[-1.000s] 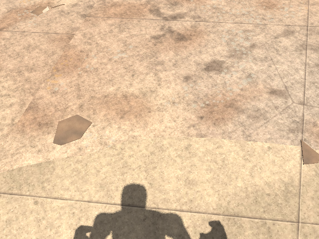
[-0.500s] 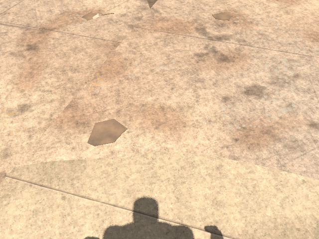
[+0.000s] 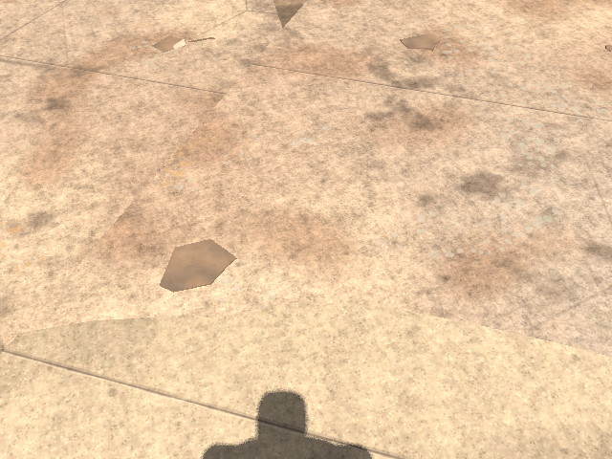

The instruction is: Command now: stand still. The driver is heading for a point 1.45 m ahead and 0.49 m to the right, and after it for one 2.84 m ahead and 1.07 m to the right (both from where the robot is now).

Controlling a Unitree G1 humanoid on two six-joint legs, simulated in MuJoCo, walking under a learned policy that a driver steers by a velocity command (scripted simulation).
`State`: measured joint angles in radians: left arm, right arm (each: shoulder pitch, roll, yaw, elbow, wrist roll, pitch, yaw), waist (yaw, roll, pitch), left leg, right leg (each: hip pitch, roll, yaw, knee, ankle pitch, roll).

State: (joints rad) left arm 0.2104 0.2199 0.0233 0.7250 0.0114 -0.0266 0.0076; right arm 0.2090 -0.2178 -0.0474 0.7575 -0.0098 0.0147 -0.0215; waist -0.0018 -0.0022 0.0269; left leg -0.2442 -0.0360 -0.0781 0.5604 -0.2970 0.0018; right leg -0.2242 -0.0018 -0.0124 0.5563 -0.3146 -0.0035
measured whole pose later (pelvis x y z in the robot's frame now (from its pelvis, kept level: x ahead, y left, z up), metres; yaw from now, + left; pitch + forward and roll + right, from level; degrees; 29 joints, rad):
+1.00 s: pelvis +0.25 +0.00 -0.01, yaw +0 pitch +2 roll +1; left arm -0.01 0.24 0.02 0.66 -0.02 -0.09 -0.05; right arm 0.49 -0.24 -0.04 0.96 0.01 -0.06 -0.01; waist -0.09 -0.02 0.03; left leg 0.17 0.00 0.01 0.23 -0.43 0.00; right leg -0.56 -0.01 -0.04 0.52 -0.02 -0.08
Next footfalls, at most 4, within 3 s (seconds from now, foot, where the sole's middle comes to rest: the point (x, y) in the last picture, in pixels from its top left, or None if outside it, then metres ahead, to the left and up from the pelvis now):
1.02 right None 0.45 -0.11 -0.77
1.56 left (265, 361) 0.75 0.13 -0.77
2.08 right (392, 294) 0.94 -0.20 -0.77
2.58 left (373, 201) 1.29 -0.17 -0.77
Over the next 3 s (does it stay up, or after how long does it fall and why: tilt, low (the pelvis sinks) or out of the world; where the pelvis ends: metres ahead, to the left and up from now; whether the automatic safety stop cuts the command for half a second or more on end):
stays up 1.24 -0.31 0.01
